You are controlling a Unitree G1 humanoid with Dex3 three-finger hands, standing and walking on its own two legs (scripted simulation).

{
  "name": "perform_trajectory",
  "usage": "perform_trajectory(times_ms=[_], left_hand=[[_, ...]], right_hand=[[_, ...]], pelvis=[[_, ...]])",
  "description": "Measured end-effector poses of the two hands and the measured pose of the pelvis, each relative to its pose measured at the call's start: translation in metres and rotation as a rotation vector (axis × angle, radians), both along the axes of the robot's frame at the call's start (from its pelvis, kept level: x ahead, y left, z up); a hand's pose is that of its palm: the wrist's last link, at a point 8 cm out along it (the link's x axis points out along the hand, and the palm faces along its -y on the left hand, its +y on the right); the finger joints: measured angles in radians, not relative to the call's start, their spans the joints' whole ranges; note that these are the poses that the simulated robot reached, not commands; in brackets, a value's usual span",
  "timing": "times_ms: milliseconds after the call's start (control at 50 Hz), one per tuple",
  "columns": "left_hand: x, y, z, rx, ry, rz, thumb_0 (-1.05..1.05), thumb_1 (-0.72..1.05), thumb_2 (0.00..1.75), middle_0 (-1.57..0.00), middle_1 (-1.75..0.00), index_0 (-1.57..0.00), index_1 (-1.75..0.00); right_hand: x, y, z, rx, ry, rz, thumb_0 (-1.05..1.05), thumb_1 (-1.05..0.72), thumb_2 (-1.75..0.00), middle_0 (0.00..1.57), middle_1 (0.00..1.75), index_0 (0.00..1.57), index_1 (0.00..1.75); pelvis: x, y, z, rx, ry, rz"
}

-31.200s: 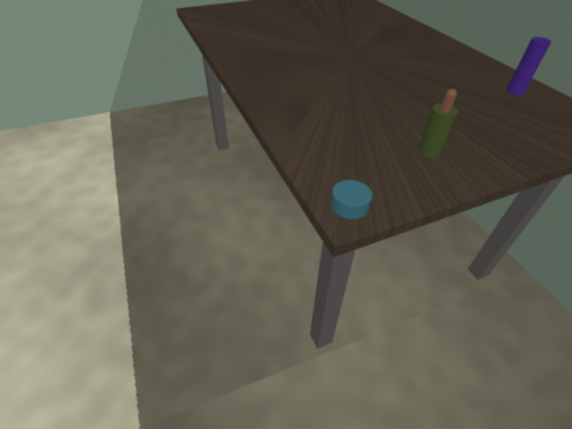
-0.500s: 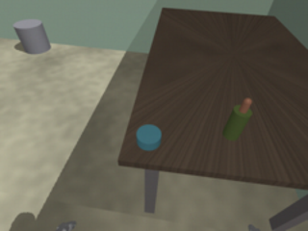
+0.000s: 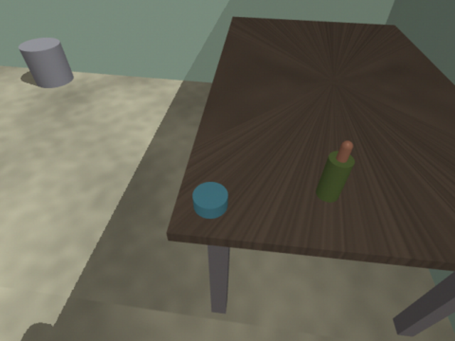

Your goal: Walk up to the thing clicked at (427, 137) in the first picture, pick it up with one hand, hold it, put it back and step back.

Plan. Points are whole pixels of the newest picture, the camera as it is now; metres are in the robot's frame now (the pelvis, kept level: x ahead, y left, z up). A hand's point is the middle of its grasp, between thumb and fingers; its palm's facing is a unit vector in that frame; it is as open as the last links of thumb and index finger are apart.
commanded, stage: home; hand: right
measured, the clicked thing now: (336, 170) +0.50 -0.22 +0.04
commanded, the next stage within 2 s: stand in 1.18 s
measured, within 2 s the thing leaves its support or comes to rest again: neither
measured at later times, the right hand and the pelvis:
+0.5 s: hand out of the picture +0.06 -0.25 -0.15, palm faces -0.06 +0.93 -0.36, open 17.4 cm; pelvis +0.00 +0.00 +0.00, yaw -1 degrees
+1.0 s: hand out of the picture +0.07 -0.25 -0.15, palm faces -0.04 +0.93 -0.35, open 17.3 cm; pelvis +0.01 +0.01 +0.00, yaw -1 degrees
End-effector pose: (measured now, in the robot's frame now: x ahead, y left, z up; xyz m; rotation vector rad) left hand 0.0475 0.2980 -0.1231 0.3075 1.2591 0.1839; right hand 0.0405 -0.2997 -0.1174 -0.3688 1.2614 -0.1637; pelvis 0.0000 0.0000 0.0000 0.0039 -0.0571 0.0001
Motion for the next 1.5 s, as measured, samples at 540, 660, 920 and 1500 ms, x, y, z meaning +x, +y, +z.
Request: perform_trajectory(times_ms=[540, 660, 920, 1500], left_hand=[[0.019, 0.003, 0.002, -0.003, -0.012, 0.001, 0.01, 0.90, 0.90, -0.20, -0.30, -0.20, -0.30], [0.022, 0.004, 0.002, -0.001, -0.006, -0.001, 0.01, 0.90, 0.90, -0.20, -0.30, -0.20, -0.30], [0.031, 0.004, 0.003, 0.001, -0.016, -0.008, 0.01, 0.90, 0.90, -0.20, -0.30, -0.20, -0.31], [0.034, 0.002, 0.003, 0.003, -0.011, -0.024, 0.01, 0.90, 0.90, -0.20, -0.30, -0.20, -0.30]], right_hand=[[0.019, 0.006, 0.002, 0.003, -0.030, -0.011, 0.00, 0.52, -0.06, 0.06, 0.06, 0.06, 0.06], [0.023, 0.008, 0.002, 0.006, -0.027, -0.017, 0.00, 0.52, -0.06, 0.06, 0.06, 0.06, 0.06], [0.026, 0.008, 0.002, 0.005, -0.032, -0.030, 0.00, 0.51, -0.06, 0.06, 0.06, 0.06, 0.06], [0.015, 0.005, 0.000, 0.008, -0.006, -0.064, 0.00, 0.22, -0.36, 0.16, 0.21, 0.16, 0.21]], pelvis=[[0.004, 0.005, 0.002, 0.000, 0.009, -0.011], [0.007, 0.006, 0.002, -0.001, 0.012, -0.013], [0.010, 0.008, 0.003, 0.002, 0.010, -0.017], [0.011, 0.006, 0.003, 0.000, 0.015, -0.027]])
